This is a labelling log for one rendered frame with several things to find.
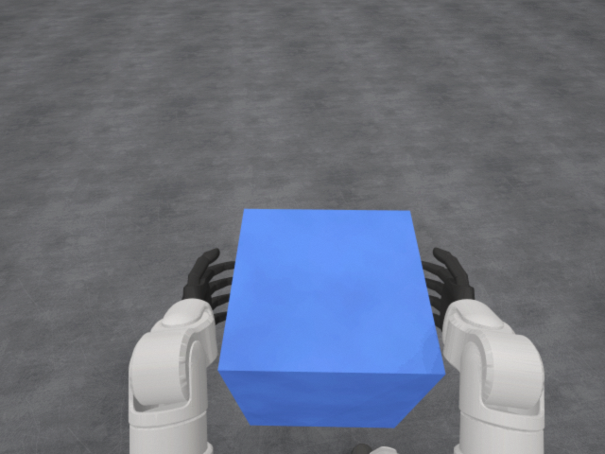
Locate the robot right forearm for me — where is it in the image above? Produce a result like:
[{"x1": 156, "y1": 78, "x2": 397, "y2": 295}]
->
[{"x1": 442, "y1": 299, "x2": 545, "y2": 454}]

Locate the right robot hand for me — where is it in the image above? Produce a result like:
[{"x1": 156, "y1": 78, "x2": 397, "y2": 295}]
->
[{"x1": 422, "y1": 248, "x2": 475, "y2": 332}]

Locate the robot left forearm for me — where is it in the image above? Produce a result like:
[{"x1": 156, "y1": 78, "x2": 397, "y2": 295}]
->
[{"x1": 129, "y1": 299, "x2": 217, "y2": 454}]

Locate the carton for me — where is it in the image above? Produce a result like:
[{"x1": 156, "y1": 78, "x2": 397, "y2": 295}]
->
[{"x1": 217, "y1": 209, "x2": 445, "y2": 428}]

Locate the left robot hand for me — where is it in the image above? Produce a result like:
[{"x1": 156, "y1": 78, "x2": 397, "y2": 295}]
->
[{"x1": 181, "y1": 248, "x2": 235, "y2": 325}]

